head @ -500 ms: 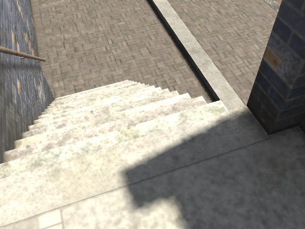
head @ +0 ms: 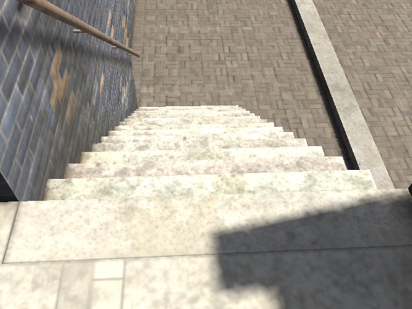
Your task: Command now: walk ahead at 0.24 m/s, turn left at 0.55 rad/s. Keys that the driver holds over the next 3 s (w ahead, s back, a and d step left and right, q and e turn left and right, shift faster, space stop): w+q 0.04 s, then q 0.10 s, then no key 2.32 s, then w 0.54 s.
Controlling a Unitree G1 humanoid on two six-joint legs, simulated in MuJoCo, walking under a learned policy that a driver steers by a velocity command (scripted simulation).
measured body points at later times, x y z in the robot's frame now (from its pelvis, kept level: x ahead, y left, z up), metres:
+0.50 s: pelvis +0.09 +0.02 -0.01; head +0.13 +0.03 +0.44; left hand +0.12 +0.31 -0.13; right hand +0.34 -0.18 -0.09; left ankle +0.12 +0.14 -0.74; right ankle +0.03 -0.13 -0.72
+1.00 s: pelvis +0.15 +0.02 -0.02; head +0.17 +0.02 +0.43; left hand +0.27 +0.30 -0.10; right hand +0.38 -0.19 -0.09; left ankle +0.12 +0.14 -0.74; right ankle +0.12 -0.11 -0.74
